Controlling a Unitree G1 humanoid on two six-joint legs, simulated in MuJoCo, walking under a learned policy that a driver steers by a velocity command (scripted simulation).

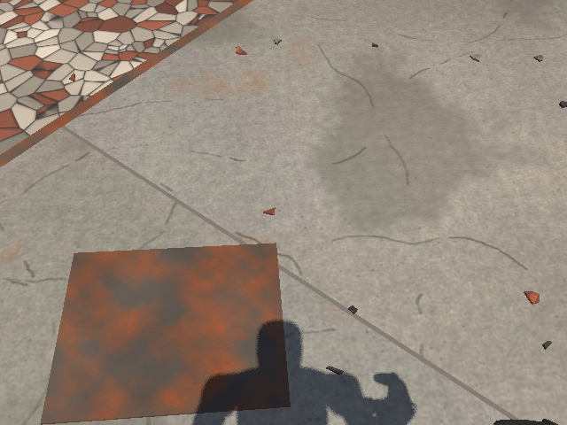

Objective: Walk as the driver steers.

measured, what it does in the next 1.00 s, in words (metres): walks ahead: right foot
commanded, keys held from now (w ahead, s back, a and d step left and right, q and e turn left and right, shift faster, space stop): w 1.00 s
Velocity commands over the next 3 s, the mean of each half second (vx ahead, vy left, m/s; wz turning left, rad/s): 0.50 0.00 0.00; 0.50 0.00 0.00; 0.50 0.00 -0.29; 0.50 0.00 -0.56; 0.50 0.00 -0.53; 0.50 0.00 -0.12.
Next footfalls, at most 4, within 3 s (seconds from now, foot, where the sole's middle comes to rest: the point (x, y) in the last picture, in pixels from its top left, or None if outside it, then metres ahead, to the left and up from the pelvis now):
0.50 right None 0.44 -0.14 -0.76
1.04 left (264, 309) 0.74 0.10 -0.76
1.60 right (365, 231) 1.01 -0.17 -0.76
2.10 left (341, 144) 1.36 -0.10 -0.76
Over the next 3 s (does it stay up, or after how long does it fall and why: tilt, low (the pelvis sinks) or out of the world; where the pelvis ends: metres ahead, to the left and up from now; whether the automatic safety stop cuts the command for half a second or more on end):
stays up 1.49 -0.45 0.02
